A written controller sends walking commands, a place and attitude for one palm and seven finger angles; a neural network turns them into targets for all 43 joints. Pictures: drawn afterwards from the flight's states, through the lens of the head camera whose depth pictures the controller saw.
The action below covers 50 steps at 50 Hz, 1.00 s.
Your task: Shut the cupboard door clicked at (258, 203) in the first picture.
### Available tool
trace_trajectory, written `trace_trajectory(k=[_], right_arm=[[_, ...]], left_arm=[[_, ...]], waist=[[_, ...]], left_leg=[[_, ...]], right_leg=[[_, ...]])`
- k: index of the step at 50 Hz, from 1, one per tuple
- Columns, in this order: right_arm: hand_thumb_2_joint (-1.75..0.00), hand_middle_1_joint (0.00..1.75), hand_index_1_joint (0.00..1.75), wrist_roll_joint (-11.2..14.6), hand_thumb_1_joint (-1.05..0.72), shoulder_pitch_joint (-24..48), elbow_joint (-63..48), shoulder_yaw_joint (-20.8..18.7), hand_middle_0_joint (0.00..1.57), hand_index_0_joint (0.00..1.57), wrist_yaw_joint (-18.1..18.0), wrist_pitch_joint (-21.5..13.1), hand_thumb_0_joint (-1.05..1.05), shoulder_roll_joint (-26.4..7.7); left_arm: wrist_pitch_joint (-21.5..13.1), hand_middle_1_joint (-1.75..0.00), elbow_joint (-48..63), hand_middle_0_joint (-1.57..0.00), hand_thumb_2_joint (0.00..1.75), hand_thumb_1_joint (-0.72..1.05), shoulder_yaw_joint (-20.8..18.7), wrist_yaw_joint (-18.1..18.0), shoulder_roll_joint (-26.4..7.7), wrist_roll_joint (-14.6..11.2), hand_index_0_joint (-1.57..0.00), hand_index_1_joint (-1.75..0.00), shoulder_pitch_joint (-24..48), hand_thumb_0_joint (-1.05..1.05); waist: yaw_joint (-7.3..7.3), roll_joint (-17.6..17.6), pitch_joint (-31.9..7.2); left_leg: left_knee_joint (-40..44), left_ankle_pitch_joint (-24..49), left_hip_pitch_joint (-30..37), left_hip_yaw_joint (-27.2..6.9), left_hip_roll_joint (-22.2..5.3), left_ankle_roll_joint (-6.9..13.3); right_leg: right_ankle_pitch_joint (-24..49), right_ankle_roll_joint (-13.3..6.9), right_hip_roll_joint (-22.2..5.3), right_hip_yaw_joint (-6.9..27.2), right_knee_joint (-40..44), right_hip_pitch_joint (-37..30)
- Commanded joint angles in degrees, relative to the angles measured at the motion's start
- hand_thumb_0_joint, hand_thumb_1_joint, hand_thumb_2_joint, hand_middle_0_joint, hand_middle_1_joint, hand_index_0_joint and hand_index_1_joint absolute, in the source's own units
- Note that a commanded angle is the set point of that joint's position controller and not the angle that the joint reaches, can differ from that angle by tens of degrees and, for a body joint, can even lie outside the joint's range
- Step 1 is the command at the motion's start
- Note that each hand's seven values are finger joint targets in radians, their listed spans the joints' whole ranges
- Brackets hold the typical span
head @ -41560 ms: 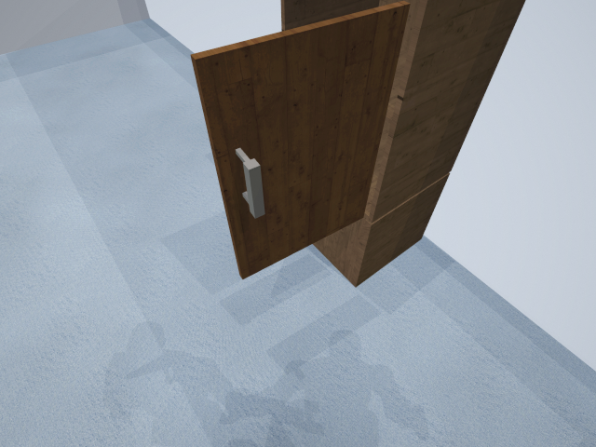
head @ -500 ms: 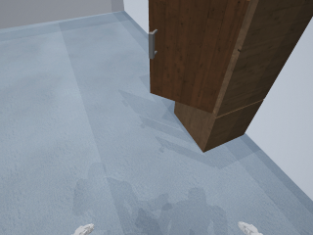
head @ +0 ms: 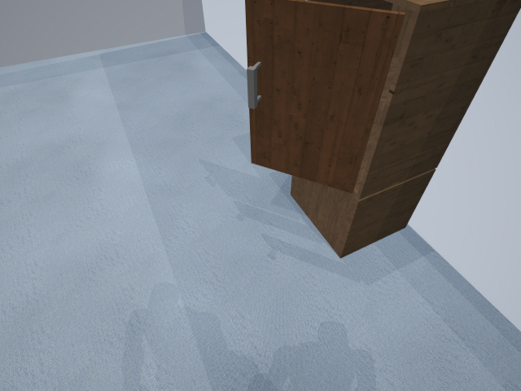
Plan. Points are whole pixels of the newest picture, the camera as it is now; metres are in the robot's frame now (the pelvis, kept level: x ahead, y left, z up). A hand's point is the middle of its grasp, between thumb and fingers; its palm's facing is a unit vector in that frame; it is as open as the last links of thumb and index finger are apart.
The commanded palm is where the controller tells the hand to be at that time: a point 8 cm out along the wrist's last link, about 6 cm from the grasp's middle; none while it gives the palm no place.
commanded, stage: let the arm hang, fingers relaxed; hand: left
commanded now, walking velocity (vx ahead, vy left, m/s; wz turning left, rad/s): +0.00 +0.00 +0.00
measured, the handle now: (255, 85) +0.97 +0.06 +0.01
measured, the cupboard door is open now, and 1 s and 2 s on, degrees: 38 38 38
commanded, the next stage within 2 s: look to check the result in 0.36 s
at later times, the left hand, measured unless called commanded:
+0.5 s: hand out of the picture -0.05 +0.16 -0.18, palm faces +0.03 -0.99 -0.15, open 7.4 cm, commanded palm none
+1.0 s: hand out of the picture +0.01 +0.19 -0.17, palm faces +0.00 -0.98 -0.22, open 7.4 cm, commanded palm none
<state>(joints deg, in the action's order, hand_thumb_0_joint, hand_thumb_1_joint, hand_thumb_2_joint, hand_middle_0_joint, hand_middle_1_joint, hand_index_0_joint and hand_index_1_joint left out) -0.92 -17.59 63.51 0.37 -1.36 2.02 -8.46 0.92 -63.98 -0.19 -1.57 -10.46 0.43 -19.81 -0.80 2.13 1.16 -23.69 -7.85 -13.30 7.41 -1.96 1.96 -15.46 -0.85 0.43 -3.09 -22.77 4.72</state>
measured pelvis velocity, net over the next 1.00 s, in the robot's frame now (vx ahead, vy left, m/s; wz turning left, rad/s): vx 0.01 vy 0.00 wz -0.01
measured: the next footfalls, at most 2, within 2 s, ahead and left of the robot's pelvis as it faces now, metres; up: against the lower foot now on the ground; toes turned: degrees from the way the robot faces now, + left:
right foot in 1.94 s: +0.09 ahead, -0.12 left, +0.00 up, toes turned +26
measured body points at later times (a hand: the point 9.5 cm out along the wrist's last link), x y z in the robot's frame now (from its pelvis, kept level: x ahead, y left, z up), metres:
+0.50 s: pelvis +0.00 +0.01 +0.00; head +0.00 +0.01 +0.45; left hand -0.05 +0.21 -0.16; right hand -0.03 -0.20 -0.16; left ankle +0.06 +0.10 -0.74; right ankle -0.03 -0.11 -0.74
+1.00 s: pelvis +0.01 +0.00 +0.00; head +0.02 +0.00 +0.45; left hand +0.01 +0.24 -0.16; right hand +0.02 -0.24 -0.16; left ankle +0.06 +0.10 -0.74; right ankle -0.03 -0.11 -0.74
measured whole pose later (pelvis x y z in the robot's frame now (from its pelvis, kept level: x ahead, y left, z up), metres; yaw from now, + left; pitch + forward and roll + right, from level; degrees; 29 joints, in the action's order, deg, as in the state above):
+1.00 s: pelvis +0.01 +0.00 +0.00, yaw -1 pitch -2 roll +0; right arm -0.7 -13.9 64.8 -0.9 -1.8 0.6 -11.2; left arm -0.5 -65.6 -0.6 -1.6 -10.4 0.8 -15.8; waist -0.8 0.3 1.8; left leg -22.0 -8.1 -12.4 8.3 -1.6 1.9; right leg -15.6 -0.7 0.2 -2.2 -21.5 4.3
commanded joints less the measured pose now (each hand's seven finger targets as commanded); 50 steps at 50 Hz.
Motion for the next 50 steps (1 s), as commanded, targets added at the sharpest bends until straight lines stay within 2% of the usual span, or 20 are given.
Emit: trace_trajectory(k=[1,11,17,20,29,34,47,50], right_arm=[[-0.90,0.30,0.30,0.0,-0.90,-2.9,-0.7,-1.5,0.20,0.20,-0.5,-1.3,0.00,-5.8],[-0.90,0.30,0.30,0.0,-0.90,-4.8,0.7,-1.7,0.20,0.20,-0.8,-1.4,0.00,-3.8],[-0.90,0.30,0.30,0.2,-0.90,-5.4,0.6,-1.9,0.20,0.20,-1.0,-1.6,0.00,-4.1],[-0.90,0.30,0.30,0.1,-0.90,-5.2,0.5,-2.0,0.20,0.20,-1.0,-1.6,0.00,-4.0],[-0.90,0.30,0.30,0.2,-0.90,-3.8,0.0,-2.6,0.20,0.20,-0.8,-1.8,0.00,-5.6],[-0.90,0.30,0.30,0.3,-0.90,-2.8,-0.3,-2.7,0.20,0.20,-0.7,-2.0,0.00,-6.6],[-0.90,0.30,0.30,0.4,-0.90,1.1,-0.7,-2.6,0.20,0.20,-0.6,-2.4,0.00,-9.7],[-0.90,0.30,0.30,0.2,-0.90,2.0,-0.5,-2.4,0.20,0.20,-0.6,-2.4,0.00,-9.9]], left_arm=[[-1.0,-0.30,0.5,-0.20,0.90,0.90,-0.5,-0.6,-3.9,0.2,-0.20,-0.30,-3.7,0.00],[-0.9,-0.30,-1.4,-0.20,0.90,0.90,-0.6,-0.9,-1.6,0.4,-0.20,-0.30,-5.9,0.00],[-1.2,-0.30,-1.7,-0.20,0.90,0.90,-0.8,-0.9,-1.2,0.6,-0.20,-0.30,-6.8,0.00],[-1.1,-0.30,-1.8,-0.20,0.90,0.90,-0.8,-0.9,-0.8,0.5,-0.20,-0.30,-6.7,0.00],[-1.5,-0.30,-1.6,-0.20,0.90,0.90,-1.0,-0.9,-2.3,0.7,-0.20,-0.30,-5.8,0.00],[-1.8,-0.30,-1.2,-0.20,0.90,0.90,-1.2,-0.9,-3.7,0.7,-0.20,-0.30,-4.3,0.00],[-2.2,-0.30,-0.4,-0.20,0.90,0.90,-1.5,-0.6,-7.4,0.6,-0.20,-0.30,-0.4,0.00],[-2.1,-0.30,-0.4,-0.20,0.90,0.90,-1.5,-0.6,-7.5,0.5,-0.20,-0.30,0.9,0.00]], waist=[[0.37,-3.7,5.6],[0.45,-0.1,6.5],[0.40,-1.1,5.6],[0.19,0.2,5.7],[0.02,-2.8,5.1],[-0.04,-3.2,4.2],[0.22,-2.1,2.4],[0.15,-1.9,3.2]], left_leg=[[6.1,-6.9,3.1,-7.4,-5.2,-0.3],[8.0,-10.8,1.3,-7.8,-5.1,-0.3],[7.5,-9.8,1.9,-7.8,-5.1,-0.2],[8.0,-10.8,2.3,-8.2,-5.3,-0.1],[6.9,-8.0,3.7,-7.9,-5.4,0.2],[6.2,-5.4,4.7,-7.5,-5.6,0.3],[5.3,1.6,6.7,-7.3,-5.9,0.1],[5.9,1.4,6.4,-7.5,-6.0,0.0]], right_leg=[[-2.3,-1.7,-5.7,5.8,7.1,10.6],[-2.1,-1.5,-4.9,5.3,5.6,10.9],[-1.5,-1.6,-4.9,5.2,5.7,10.8],[-1.8,-1.5,-4.8,5.2,5.3,11.7],[-1.2,-1.6,-5.2,5.8,5.8,12.2],[0.7,-1.7,-5.6,6.0,6.0,11.3],[5.7,-1.7,-6.3,6.3,7.0,7.8],[5.4,-1.6,-6.5,6.3,7.5,7.5]])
